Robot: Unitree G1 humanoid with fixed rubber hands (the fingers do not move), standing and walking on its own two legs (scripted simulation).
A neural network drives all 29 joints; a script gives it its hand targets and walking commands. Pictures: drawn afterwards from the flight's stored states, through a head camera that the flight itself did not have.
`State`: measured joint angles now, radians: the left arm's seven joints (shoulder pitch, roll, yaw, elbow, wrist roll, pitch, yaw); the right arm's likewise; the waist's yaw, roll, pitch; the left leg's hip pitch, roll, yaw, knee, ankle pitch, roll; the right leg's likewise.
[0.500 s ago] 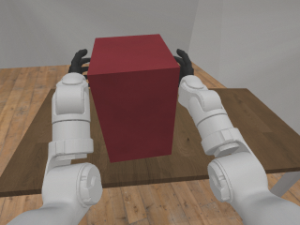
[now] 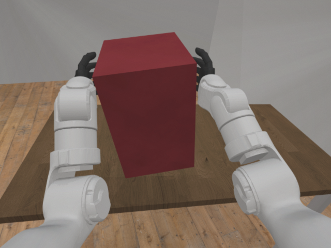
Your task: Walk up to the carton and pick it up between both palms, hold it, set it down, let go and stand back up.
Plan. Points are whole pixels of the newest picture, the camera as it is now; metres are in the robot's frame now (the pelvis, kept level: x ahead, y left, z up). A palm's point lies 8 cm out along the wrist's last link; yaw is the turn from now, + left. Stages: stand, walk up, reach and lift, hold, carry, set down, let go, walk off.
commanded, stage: hold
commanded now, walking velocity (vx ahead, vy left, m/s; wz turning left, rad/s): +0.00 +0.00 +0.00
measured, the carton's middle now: (150, 105) +0.39 +0.01 +0.24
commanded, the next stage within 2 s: set down in 1.74 s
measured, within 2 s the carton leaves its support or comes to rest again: neither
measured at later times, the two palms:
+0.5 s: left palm (82, 76) +0.36 +0.15 +0.32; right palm (210, 70) +0.36 -0.12 +0.34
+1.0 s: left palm (80, 78) +0.37 +0.15 +0.31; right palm (207, 71) +0.37 -0.11 +0.33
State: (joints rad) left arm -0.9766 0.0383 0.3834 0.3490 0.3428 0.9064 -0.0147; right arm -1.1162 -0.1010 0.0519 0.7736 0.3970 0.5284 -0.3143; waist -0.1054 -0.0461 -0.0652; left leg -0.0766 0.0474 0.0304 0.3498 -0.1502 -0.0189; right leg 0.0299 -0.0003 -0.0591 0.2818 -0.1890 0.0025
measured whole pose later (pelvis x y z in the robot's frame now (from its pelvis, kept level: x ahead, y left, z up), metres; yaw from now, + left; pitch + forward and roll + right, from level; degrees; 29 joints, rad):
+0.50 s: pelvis -0.01 -0.01 +0.00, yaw +0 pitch -6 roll -1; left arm -1.06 0.06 0.40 0.46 0.33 0.93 -0.01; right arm -1.22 -0.12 0.02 0.87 0.39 0.60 -0.32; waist -0.08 -0.03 -0.13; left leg -0.11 0.05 0.01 0.35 -0.14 -0.03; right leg -0.01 0.01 -0.05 0.31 -0.19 -0.01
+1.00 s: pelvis +0.00 -0.01 +0.00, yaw +1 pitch -5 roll -1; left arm -1.03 0.06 0.38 0.42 0.32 0.93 -0.01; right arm -1.21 -0.13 0.04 0.84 0.42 0.62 -0.34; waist -0.09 -0.03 -0.13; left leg -0.12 0.05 0.00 0.36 -0.15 -0.03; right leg -0.01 0.02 -0.05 0.30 -0.20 -0.01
